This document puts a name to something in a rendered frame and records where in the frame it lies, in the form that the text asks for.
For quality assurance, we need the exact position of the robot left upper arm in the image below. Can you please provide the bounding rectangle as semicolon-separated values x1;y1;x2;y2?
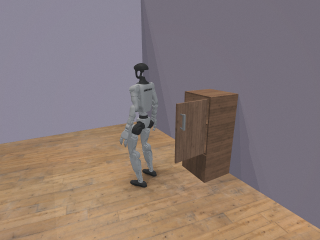
129;84;139;112

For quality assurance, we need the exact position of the robot right hand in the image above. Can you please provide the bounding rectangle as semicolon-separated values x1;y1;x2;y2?
151;118;157;131

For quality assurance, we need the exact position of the robot right forearm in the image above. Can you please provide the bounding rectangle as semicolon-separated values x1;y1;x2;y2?
151;103;159;119

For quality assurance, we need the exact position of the robot left hand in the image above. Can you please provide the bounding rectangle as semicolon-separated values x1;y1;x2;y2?
119;130;130;147

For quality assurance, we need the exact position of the robot left forearm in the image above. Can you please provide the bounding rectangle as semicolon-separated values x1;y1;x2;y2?
125;105;136;132

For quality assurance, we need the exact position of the right robot shin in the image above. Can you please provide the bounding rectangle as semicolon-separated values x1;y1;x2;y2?
142;144;154;172

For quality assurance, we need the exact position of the handle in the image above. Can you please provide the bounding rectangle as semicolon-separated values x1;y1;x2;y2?
180;114;186;131

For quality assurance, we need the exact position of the robot right upper arm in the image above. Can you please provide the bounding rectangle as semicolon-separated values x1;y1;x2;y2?
150;82;158;105

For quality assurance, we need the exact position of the cupboard door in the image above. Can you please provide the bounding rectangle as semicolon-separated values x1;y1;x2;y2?
174;99;208;163

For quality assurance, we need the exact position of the right robot foot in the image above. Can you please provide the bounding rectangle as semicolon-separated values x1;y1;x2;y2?
142;169;157;177

